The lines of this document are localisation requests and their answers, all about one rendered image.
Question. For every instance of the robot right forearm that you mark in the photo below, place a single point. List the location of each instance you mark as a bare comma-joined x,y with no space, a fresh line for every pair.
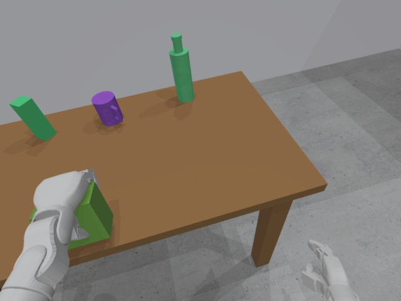
340,292

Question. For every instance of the table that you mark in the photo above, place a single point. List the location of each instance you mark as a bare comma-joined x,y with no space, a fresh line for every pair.
170,167

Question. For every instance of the robot left hand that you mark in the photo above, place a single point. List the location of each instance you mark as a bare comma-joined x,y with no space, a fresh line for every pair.
66,190

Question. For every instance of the robot left forearm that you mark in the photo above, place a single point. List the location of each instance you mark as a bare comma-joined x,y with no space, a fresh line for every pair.
44,260

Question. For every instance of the sponge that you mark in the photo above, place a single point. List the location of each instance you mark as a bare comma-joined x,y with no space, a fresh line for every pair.
94,216

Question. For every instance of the robot right hand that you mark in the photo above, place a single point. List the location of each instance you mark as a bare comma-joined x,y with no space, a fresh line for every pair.
319,277

